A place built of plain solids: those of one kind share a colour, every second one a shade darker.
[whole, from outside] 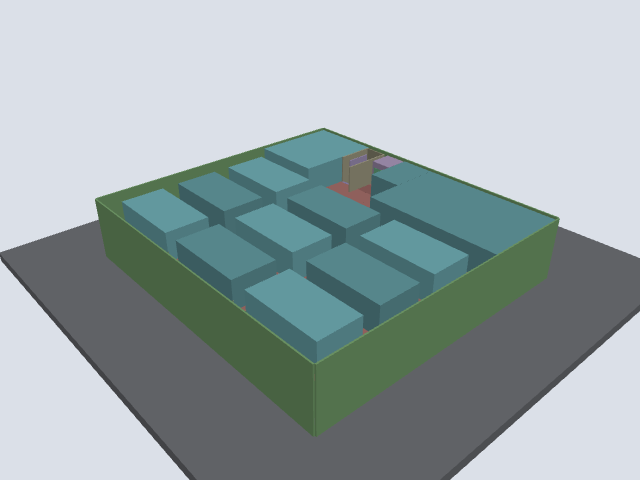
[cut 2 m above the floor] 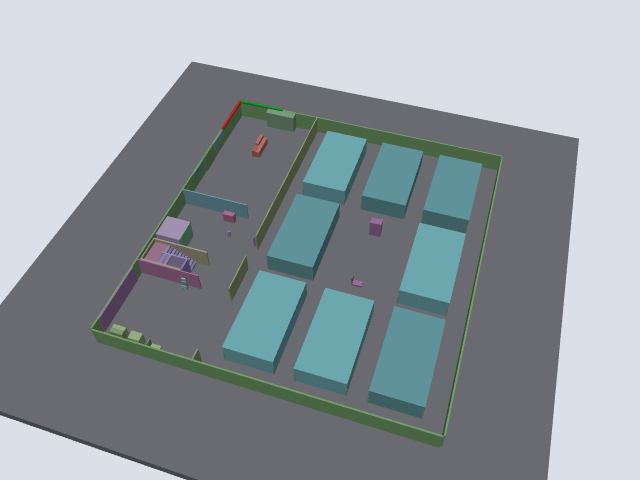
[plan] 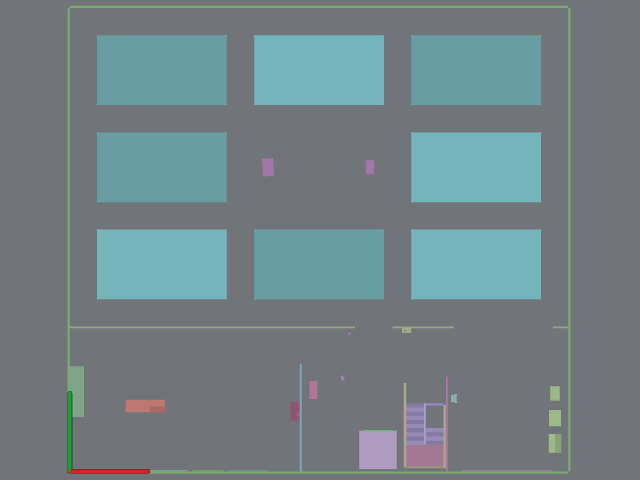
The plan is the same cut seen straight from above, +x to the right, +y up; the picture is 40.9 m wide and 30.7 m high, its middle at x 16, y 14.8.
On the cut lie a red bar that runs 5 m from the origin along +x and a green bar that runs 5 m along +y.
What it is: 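A self-storage house; a reception shop, a loading bay, aisles of roller-shutter units, an enclosed stair and a goods lift on 2 storeys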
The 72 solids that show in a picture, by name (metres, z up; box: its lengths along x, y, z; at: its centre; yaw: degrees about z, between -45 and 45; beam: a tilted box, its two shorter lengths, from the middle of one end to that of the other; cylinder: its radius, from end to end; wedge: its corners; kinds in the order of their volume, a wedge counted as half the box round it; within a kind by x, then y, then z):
{
 "units_1": {"box": [8.3, 4.46, 3.05], "at": [5.89, 13.24, 1.47]},
 "units_2": {"box": [8.3, 4.46, 3.0], "at": [5.89, 13.24, 4.75]},
 "units_3": {"box": [8.3, 4.46, 3.05], "at": [5.89, 19.45, 1.47]},
 "units_4": {"box": [8.3, 4.46, 3.0], "at": [5.89, 19.45, 4.75]},
 "units_5": {"box": [8.3, 4.46, 3.05], "at": [5.89, 25.66, 1.47]},
 "units_6": {"box": [8.3, 4.46, 3.0], "at": [5.89, 25.66, 4.75]},
 "units_7": {"box": [14.81, 9.25, 3.0], "at": [7.42, 4.63, 4.75]},
 "units_8": {"box": [8.3, 4.46, 3.05], "at": [15.94, 13.24, 1.47]},
 "units_9": {"box": [8.3, 4.46, 3.0], "at": [15.94, 13.24, 4.75]},
 "units_10": {"box": [8.3, 4.46, 3.0], "at": [15.94, 19.45, 4.75]},
 "units_11": {"box": [8.3, 4.46, 3.05], "at": [15.94, 25.66, 1.47]},
 "units_12": {"box": [8.3, 4.46, 3.0], "at": [15.94, 25.66, 4.75]},
 "units_13": {"box": [3.66, 5.25, 3.0], "at": [16.67, 2.63, 4.75]},
 "units_14": {"box": [8.3, 4.46, 3.05], "at": [25.99, 13.24, 1.47]},
 "units_15": {"box": [8.3, 4.46, 3.0], "at": [25.99, 13.24, 4.75]},
 "units_16": {"box": [8.3, 4.46, 3.05], "at": [25.99, 19.45, 1.47]},
 "units_17": {"box": [8.3, 4.46, 3.0], "at": [25.99, 19.45, 4.75]},
 "units_18": {"box": [8.3, 4.46, 3.05], "at": [25.99, 25.66, 1.47]},
 "units_19": {"box": [8.3, 4.46, 3.0], "at": [25.99, 25.66, 4.75]},
 "units_20": {"box": [7.81, 9.25, 3.0], "at": [27.96, 4.63, 4.75]},
 "slab_1": {"box": [18.51, 25.27, 0.25], "at": [9.26, 17.0, 3.12]},
 "slab_2": {"box": [2.4, 1.76, 0.25], "at": [19.71, 3.48, 3.12]},
 "slab_3": {"box": [2.4, 25.27, 0.25], "at": [19.71, 17.0, 3.12]},
 "slab_4": {"box": [0.6, 25.27, 0.25], "at": [21.21, 17.0, 3.12]},
 "slab_5": {"box": [2.39, 25.27, 0.25], "at": [22.7, 17.0, 3.12]},
 "wall_1": {"box": [0.15, 29.63, 6.55], "at": [-0.07, 14.81, 3.22]},
 "wall_2": {"box": [31.88, 0.15, 6.55], "at": [15.94, -0.07, 3.22]},
 "wall_3": {"box": [31.88, 0.15, 6.55], "at": [15.94, 29.7, 3.22]},
 "wall_4": {"box": [0.15, 29.63, 6.55], "at": [31.95, 14.81, 3.22]},
 "lift_shaft_1": {"box": [2.4, 2.45, 6.3], "at": [19.71, 1.38, 3.1]},
 "stair_core_1": {"box": [0.15, 5.46, 6.3], "at": [21.43, 2.93, 3.1]},
 "stair_core_2": {"box": [2.69, 0.15, 6.3], "at": [22.7, 0.28, 3.1]},
 "stair_core_3": {"box": [0.15, 4.06, 6.3], "at": [23.98, 2.23, 3.1]},
 "front_line_1": {"box": [18.24, 0.12, 3.05], "at": [9.12, 9.21, 1.47]},
 "front_line_2": {"box": [3.91, 0.12, 3.05], "at": [22.6, 9.21, 1.47]},
 "front_line_3": {"box": [1.0, 0.12, 3.05], "at": [31.38, 9.21, 1.47]},
 "shelving_1": {"box": [0.91, 3.24, 2.04], "at": [0.45, 5.1, 0.97]},
 "reception_side_1": {"box": [0.12, 6.87, 3.05], "at": [14.77, 3.44, 1.47]},
 "bay_1": {"box": [0.39, 1.19, 1.31], "at": [30.83, 1.8, 0.8]},
 "bay_2": {"box": [0.76, 1.04, 1.33], "at": [31.03, 3.4, 0.61]},
 "bay_3": {"box": [0.62, 0.91, 0.22], "at": [31.03, 5.0, 0.06]},
 "bay_4": {"box": [0.39, 1.19, 1.31], "at": [31.23, 1.8, 0.8]},
 "bay_side_1": {"box": [0.12, 6.07, 3.05], "at": [24.11, 3.04, 1.47]},
 "counter_1": {"box": [1.56, 0.37, 1.13], "at": [4.34, 3.97, 0.51]},
 "counter_2": {"box": [2.53, 0.44, 0.79], "at": [4.83, 4.37, 0.34]},
 "counter_3": {"box": [1.01, 0.4, 0.83], "at": [5.6, 3.95, 0.37]},
 "core_mid_wall_1": {"box": [0.11, 2.66, 6.3], "at": [22.7, 3.03, 3.1]},
 "park_1": {"box": [0.72, 1.14, 1.82], "at": [12.68, 19.45, 0.86], "yaw": 3.7},
 "park_2": {"box": [0.54, 0.92, 0.28], "at": [19.2, 19.45, 0.09], "yaw": 1.1},
 "core_1": {"box": [1.14, 0.28, 0.4], "at": [22.08, 1.83, 1.42]},
 "core_2": {"box": [1.14, 0.28, 0.4], "at": [22.08, 2.09, 1.26]},
 "core_3": {"box": [1.14, 0.28, 0.4], "at": [22.08, 2.36, 1.1]},
 "core_4": {"box": [1.14, 0.28, 0.4], "at": [22.08, 2.63, 0.94]},
 "core_5": {"box": [1.14, 0.28, 0.4], "at": [22.08, 2.89, 0.77]},
 "core_6": {"box": [1.14, 0.28, 0.4], "at": [22.08, 3.16, 0.61]},
 "core_7": {"box": [1.14, 0.28, 0.4], "at": [22.08, 3.42, 0.45]},
 "core_8": {"box": [1.14, 0.28, 0.4], "at": [22.08, 3.69, 0.29]},
 "core_9": {"box": [1.14, 0.28, 0.37], "at": [22.08, 3.96, 0.14]},
 "core_10": {"box": [1.14, 0.28, 0.21], "at": [22.08, 4.22, 0.06]},
 "core_11": {"box": [1.14, 0.28, 0.16], "at": [23.33, 1.84, 1.71]},
 "core_12": {"box": [1.14, 0.28, 0.32], "at": [23.33, 2.1, 1.79]},
 "core_13": {"box": [1.14, 0.28, 0.4], "at": [23.33, 2.37, 1.91]},
 "core_14": {"box": [1.14, 0.28, 0.4], "at": [23.33, 2.64, 2.07]},
 "loading_door_1": {"box": [5.83, 0.08, 2.75], "at": [27.96, 0.04, 1.32]},
 "more_packing_table_packing_table_1": {"box": [0.6, 1.2, 1.01], "at": [14.41, 3.83, 0.46]},
 "half_landing_1": {"box": [2.39, 1.35, 0.2], "at": [22.7, 1.02, 1.52]},
 "cleaner_cart_1": {"box": [0.5, 1.15, 1.07], "at": [15.58, 5.21, 0.48]},
 "lift_doors_1": {"box": [1.91, 0.12, 2.29], "at": [19.71, 2.57, 1.1]},
 "core_pocket_1": {"box": [1.14, 0.15, 2.9], "at": [23.33, 4.29, 1.4]},
 "front_glass_1": {"box": [2.5, 0.06, 1.2], "at": [6.28, 0.04, 1.7]},
 "front_glass_2": {"box": [2.5, 0.06, 1.2], "at": [11.38, 0.04, 1.7]},
 "door_glass_1": {"box": [2.0, 0.06, 2.35], "at": [8.83, 0.04, 1.12]}
}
